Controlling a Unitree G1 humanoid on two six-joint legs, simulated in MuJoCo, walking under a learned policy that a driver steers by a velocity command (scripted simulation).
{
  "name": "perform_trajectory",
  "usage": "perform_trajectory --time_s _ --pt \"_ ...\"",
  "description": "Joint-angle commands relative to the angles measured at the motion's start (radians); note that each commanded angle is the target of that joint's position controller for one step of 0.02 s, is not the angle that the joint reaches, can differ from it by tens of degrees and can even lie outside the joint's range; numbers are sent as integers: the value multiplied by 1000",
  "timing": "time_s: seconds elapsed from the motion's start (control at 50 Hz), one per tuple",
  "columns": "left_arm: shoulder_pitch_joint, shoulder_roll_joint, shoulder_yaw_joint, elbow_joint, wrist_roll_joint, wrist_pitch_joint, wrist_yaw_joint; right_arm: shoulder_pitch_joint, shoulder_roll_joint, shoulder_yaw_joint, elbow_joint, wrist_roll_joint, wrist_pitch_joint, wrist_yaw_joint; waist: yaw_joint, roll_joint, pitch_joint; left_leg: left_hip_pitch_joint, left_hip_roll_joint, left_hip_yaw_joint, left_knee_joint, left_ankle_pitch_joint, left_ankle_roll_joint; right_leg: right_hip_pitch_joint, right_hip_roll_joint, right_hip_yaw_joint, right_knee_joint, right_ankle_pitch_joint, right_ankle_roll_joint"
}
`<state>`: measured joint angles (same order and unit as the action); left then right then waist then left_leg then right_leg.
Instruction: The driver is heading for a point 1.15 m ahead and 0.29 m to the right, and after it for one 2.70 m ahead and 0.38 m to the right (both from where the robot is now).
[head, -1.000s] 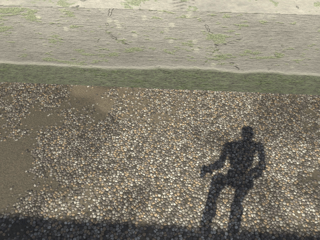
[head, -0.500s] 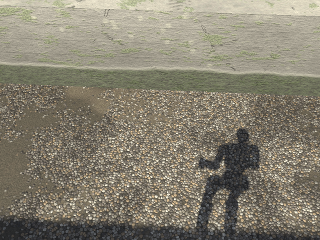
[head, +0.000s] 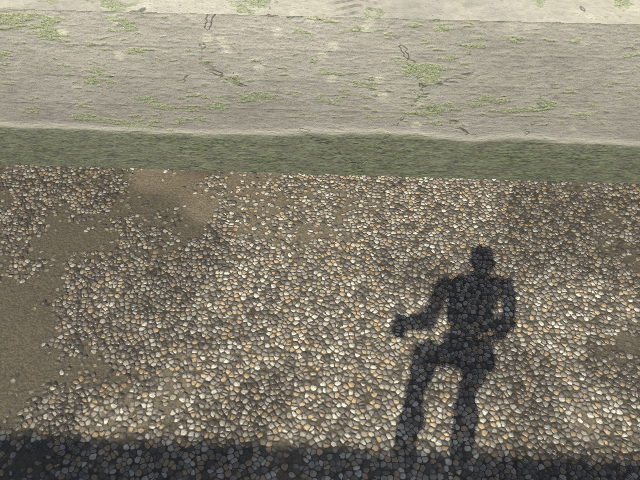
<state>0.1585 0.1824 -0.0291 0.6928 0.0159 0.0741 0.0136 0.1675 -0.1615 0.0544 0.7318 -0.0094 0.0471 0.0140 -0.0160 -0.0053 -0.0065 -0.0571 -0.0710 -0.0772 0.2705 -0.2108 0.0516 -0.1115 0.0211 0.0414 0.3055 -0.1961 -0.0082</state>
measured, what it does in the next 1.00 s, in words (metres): stands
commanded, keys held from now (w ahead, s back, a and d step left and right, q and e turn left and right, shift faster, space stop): no key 0.40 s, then w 0.60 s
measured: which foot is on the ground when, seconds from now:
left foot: down 0.00-1.00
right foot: down 0.00-1.00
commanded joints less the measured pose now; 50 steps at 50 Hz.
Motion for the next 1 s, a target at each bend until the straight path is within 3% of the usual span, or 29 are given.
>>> perform_trajectory --time_s 0.02,0.06,0.08,0.1,0.16,0.4,0.42,0.44,0.52,0.68,0.7,0.72,0.74,0.76,0.78,0.8,0.82,0.84,0.86,0.88,0.9,0.92,0.94,0.96,0.98,1.0 --pt "-39 71 20 -70 -2 -15 3 -48 -73 -21 -72 2 -16 -3 4 10 -72 -35 157 -101 -28 336 20 78 -107 88 -8 235 -21" --pt "-33 75 21 -67 -2 -15 5 -41 -77 -23 -69 2 -15 -4 3 11 -70 -34 158 -100 -28 339 21 74 -107 87 -10 237 -21" --pt "54 116 7 -62 39 -16 8 103 -139 -24 -35 -27 -7 -3 5 -18 -55 -37 155 -143 -62 374 65 115 -81 97 -23 204 -67" --pt "62 111 9 -54 37 -19 8 98 -150 -30 -26 -20 -4 -4 15 -3 -19 -32 159 -135 -65 388 73 95 -89 97 -32 210 -73" --pt "62 123 -1 -57 27 -26 6 81 -130 -22 -48 -28 2 -9 11 25 -22 -20 149 -126 -64 362 66 79 -92 96 -32 196 -75" --pt "127 155 -15 -34 21 -36 5 171 -154 -19 -58 -31 11 -27 10 12 -4 -54 123 -115 -57 291 40 76 -82 84 -40 215 -76" --pt "52 101 -16 -42 -8 -32 6 39 -105 -20 -80 -2 1 -17 4 44 -45 -32 149 -87 -42 275 13 58 -123 81 -21 254 -35" --pt "37 100 -18 -49 -6 -28 10 38 -92 -14 -87 -1 -3 -14 -3 26 -72 -34 140 -90 -41 252 4 69 -110 79 -18 237 -25" --pt "30 108 -12 -55 -1 -18 18 34 -96 -13 -81 -5 -7 -21 -2 -6 -53 -84 113 -64 18 199 8 59 -80 62 26 213 -31" --pt "-33 90 -3 -107 5 -2 14 -44 -72 -6 -129 -18 -2 -22 -1 -3 -23 -187 80 -27 168 150 17 3 -64 64 149 206 -59" --pt "8 89 -3 -81 7 -8 15 -2 -83 -7 -104 -7 2 -35 12 -5 -64 -177 80 -55 143 19 20 35 -40 48 141 26 -56" --pt "-65 80 -5 -123 2 -4 14 -92 -71 -4 -148 -15 2 -25 4 9 36 -220 78 -26 188 158 17 -36 -57 62 166 194 -53" --pt "-14 82 -3 -95 9 -10 14 -31 -77 -6 -121 -10 4 -36 12 1 -55 -184 79 -55 162 29 21 18 -39 51 160 32 -55" --pt "-80 78 -4 -134 2 -5 13 -109 -67 -4 -160 -16 3 -25 1 11 37 -225 78 -24 207 170 17 -44 -56 64 186 210 -52" --pt "-77 82 0 -137 6 -4 14 -94 -61 -5 -163 -22 0 -23 -3 6 -19 -201 79 -21 218 183 15 -23 -62 69 199 243 -56" --pt "-33 76 0 -113 10 -12 14 -44 -70 -5 -137 -10 2 -34 9 2 -79 -183 77 -52 191 56 20 26 -39 51 195 71 -55" --pt "-53 70 -1 -123 9 -13 12 -78 -73 -6 -148 -7 5 -36 15 12 -22 -205 77 -55 189 60 21 -4 -32 47 196 57 -49" --pt "-103 73 -2 -151 3 -8 12 -139 -64 -5 -182 -17 2 -25 1 17 16 -216 79 -23 236 205 17 -44 -56 64 216 248 -49" --pt "-96 79 4 -150 7 -8 13 -117 -59 -7 -180 -23 -2 -22 -6 4 -41 -189 79 -18 249 221 15 -17 -60 68 230 292 -55" --pt "-53 72 4 -129 11 -14 14 -63 -67 -7 -154 -10 2 -34 7 2 -97 -175 77 -47 217 94 17 30 -36 47 226 110 -52" --pt "-68 62 1 -136 10 -15 12 -95 -69 -7 -162 -6 6 -36 14 15 -45 -196 77 -52 212 94 19 3 -31 44 222 90 -46" --pt "-114 70 2 -161 5 -10 11 -153 -63 -7 -194 -18 2 -25 -1 17 -5 -204 79 -19 257 234 15 -37 -54 61 238 284 -46" --pt "-107 77 7 -158 8 -8 12 -129 -58 -8 -189 -24 -1 -22 -8 4 -58 -180 78 -14 268 249 12 -11 -58 64 252 324 -52" --pt "-63 68 7 -138 12 -15 14 -75 -65 -9 -164 -9 2 -34 6 5 -115 -165 77 -45 235 123 15 36 -34 42 246 134 -48" --pt "-76 59 3 -143 11 -16 12 -106 -68 -8 -171 -5 7 -36 13 18 -61 -186 78 -51 227 119 18 7 -29 39 239 107 -42" --pt "-80 58 2 -142 12 -18 11 -119 -69 -9 -177 -6 9 -37 13 21 -52 -183 79 -55 227 119 20 -2 -29 40 237 96 -41"
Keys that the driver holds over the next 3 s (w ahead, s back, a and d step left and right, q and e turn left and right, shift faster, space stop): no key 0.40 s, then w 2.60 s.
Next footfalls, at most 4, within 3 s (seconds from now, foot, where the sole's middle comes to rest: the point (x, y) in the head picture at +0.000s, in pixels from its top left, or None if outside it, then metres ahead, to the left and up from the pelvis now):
none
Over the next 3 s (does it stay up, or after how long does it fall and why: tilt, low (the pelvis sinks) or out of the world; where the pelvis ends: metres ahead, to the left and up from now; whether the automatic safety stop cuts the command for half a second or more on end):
stays up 0.00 0.01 -0.03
